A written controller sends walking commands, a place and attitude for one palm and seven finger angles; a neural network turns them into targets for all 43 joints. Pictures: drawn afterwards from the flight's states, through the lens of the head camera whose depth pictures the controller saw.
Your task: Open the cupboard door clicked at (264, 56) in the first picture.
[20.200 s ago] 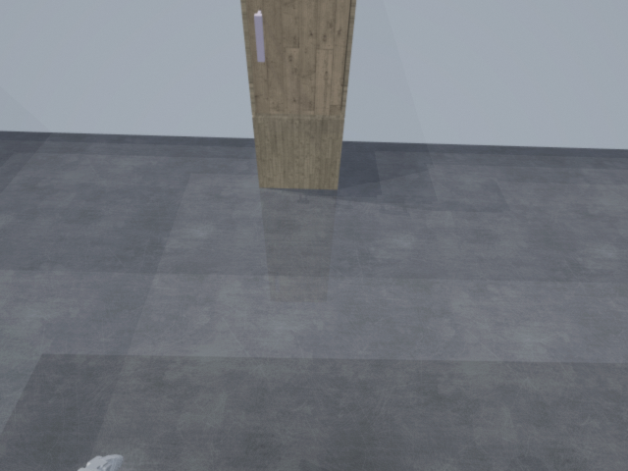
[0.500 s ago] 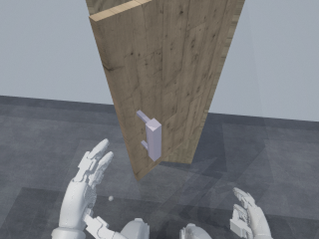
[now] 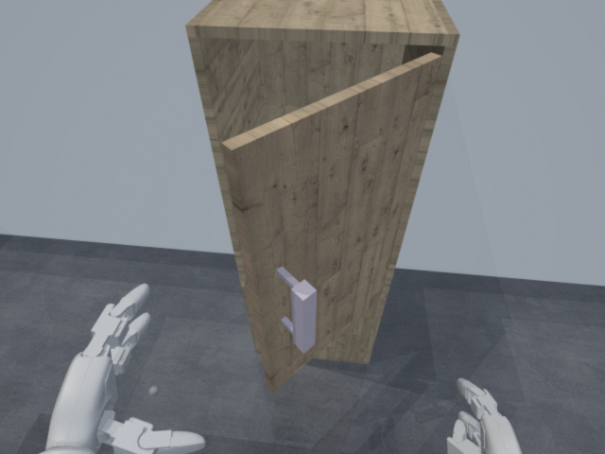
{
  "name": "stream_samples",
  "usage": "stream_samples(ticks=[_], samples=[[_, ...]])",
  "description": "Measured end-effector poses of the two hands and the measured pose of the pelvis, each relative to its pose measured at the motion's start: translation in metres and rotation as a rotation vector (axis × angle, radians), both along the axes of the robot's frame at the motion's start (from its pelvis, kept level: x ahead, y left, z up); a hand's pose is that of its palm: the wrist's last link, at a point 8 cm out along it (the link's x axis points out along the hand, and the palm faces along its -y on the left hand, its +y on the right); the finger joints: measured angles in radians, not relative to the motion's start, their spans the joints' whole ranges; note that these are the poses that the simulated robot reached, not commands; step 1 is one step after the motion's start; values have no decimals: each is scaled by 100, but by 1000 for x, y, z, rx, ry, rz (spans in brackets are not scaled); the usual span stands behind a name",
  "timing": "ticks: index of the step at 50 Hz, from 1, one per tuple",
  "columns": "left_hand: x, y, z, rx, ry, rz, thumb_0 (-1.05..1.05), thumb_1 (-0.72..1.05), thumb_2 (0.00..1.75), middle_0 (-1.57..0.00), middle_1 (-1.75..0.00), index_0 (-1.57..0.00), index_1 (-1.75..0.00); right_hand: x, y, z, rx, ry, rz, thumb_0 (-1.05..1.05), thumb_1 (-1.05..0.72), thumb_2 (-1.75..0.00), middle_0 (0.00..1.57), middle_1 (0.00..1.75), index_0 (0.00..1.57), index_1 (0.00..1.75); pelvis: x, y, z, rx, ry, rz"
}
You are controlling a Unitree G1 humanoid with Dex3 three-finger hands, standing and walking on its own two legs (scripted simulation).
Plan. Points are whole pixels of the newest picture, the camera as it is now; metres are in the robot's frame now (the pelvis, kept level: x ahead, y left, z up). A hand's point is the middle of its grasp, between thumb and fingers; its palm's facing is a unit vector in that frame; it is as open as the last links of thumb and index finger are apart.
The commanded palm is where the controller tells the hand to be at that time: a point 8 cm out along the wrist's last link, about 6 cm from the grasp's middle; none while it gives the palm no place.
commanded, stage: draw the hand back to the body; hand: left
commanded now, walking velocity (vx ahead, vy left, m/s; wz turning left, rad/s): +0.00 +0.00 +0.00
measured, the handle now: (294, 309) +0.33 +0.04 +0.00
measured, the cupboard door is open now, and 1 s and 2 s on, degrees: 48 48 48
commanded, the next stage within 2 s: step back with the hand held close in 0.92 s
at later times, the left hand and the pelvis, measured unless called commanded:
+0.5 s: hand (35, 317) +0.20 +0.26 +0.19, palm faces +0.41 -0.83 -0.38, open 9.5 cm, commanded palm +0.15 +0.30 +0.21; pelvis +0.01 +0.01 +0.04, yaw +0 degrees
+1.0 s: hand (24, 309) +0.20 +0.26 +0.20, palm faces +0.45 -0.81 -0.37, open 7.4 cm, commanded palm +0.15 +0.30 +0.22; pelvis +0.00 +0.00 +0.05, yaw -1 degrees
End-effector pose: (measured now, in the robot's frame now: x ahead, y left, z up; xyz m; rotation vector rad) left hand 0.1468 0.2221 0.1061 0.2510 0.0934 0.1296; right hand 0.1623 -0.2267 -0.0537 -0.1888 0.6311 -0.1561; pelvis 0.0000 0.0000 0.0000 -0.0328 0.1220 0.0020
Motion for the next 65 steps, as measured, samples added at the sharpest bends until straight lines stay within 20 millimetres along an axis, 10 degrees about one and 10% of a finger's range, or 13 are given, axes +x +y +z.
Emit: stream_samples(ticks=[30, 65], samples=[[8, 86, 119, 244, -289, 285, 0, 70, 82, -20, -30, -20, -30, 23, 15, 30, -1, -2, 81, 1, -90, -90, 20, 30, 21, 30, 10, 9, 42, 15, -168, -10], [21, 76, 108, 289, -218, 183, 1, 90, 90, -21, -30, -21, -30, -7, -14, 27, -23, 100, -34, 1, -90, -90, 20, 30, 21, 30, -5, 8, 47, 11, -121, -40]])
